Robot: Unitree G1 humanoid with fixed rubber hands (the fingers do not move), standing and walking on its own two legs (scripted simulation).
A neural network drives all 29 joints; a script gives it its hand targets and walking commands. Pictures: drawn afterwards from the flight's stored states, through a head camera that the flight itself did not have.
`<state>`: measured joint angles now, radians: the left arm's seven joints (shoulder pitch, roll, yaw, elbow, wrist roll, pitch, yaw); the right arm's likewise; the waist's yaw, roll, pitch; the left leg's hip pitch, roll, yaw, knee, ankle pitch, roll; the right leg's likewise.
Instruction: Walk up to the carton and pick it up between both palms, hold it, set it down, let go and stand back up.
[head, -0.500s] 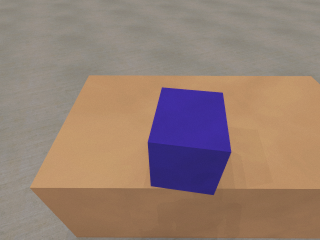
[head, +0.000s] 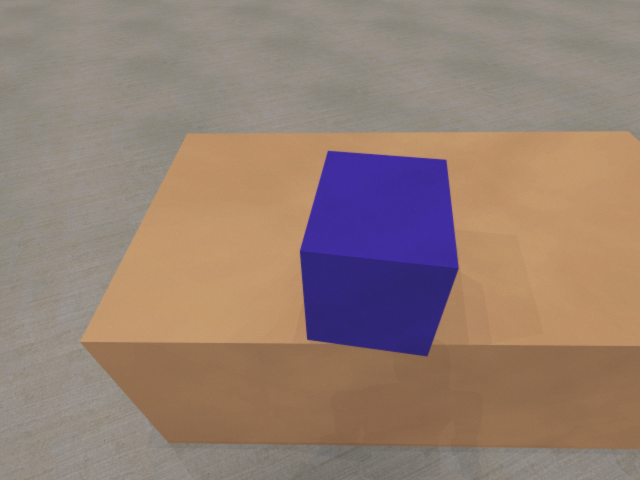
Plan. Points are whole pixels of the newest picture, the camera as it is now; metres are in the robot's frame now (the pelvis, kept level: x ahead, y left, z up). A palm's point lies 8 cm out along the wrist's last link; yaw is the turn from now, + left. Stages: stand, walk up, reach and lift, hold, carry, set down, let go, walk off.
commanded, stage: stand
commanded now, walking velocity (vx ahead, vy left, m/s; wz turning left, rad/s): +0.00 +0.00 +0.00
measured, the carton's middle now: (376, 250) +0.53 -0.08 -0.06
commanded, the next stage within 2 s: none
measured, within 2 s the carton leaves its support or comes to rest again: neither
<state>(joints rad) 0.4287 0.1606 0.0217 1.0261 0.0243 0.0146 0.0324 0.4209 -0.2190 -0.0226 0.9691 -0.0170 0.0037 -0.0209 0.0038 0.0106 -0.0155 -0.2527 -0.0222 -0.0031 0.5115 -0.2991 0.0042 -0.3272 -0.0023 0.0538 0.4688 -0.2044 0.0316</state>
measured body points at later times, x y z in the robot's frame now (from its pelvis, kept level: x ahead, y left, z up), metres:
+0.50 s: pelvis +0.00 +0.01 -0.01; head -0.02 +0.02 +0.44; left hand -0.09 +0.21 -0.17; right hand +0.04 -0.23 -0.15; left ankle +0.00 +0.11 -0.74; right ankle +0.01 -0.11 -0.74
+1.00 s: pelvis +0.04 +0.02 +0.00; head +0.06 +0.01 +0.45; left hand +0.06 +0.24 -0.15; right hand +0.09 -0.21 -0.15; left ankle +0.00 +0.11 -0.74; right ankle +0.01 -0.11 -0.74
